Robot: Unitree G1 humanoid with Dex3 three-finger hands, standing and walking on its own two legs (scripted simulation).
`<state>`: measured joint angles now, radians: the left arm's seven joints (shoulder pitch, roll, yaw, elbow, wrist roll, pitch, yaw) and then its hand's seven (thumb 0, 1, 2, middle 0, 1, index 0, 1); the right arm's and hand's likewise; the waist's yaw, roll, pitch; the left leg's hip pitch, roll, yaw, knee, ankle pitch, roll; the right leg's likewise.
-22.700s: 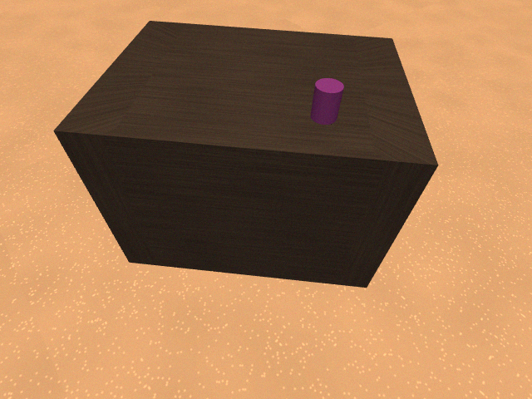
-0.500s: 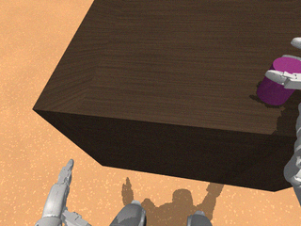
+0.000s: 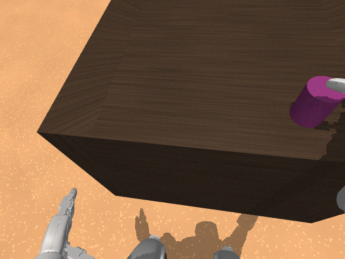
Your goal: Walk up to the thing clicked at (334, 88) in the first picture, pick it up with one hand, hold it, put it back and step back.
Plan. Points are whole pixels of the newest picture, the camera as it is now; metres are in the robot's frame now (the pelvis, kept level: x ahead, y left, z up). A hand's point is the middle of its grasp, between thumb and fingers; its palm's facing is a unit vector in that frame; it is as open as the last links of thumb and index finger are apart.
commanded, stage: withdraw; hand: right
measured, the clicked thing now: (314, 103) +0.51 -0.27 +0.03
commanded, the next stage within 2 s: rise in 0.04 s
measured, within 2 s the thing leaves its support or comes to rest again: neither
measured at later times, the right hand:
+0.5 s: hand out of the picture +0.45 -0.45 +0.16, palm faces +0.61 +0.75 -0.25, open 17.3 cm
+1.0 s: hand out of the picture +0.24 -0.31 +0.14, palm faces +0.42 +0.81 -0.41, open 17.5 cm
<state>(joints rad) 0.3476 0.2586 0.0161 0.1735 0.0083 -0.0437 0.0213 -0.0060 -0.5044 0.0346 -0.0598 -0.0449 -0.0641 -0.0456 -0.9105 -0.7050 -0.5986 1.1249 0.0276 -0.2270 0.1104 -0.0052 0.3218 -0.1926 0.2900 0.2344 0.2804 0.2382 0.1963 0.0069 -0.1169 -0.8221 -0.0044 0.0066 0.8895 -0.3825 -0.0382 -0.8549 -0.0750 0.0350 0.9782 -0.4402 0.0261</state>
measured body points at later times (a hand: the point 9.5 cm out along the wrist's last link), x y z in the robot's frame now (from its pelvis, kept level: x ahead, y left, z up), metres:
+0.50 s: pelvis +0.02 -0.01 +0.02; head +0.11 -0.05 +0.46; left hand +0.15 +0.26 -0.03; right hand +0.41 -0.49 +0.18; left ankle +0.02 +0.15 -0.68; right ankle +0.01 -0.13 -0.68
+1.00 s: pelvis +0.03 +0.00 +0.04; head +0.04 +0.01 +0.49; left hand +0.18 +0.26 -0.04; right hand +0.22 -0.35 +0.17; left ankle +0.02 +0.15 -0.68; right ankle +0.01 -0.13 -0.68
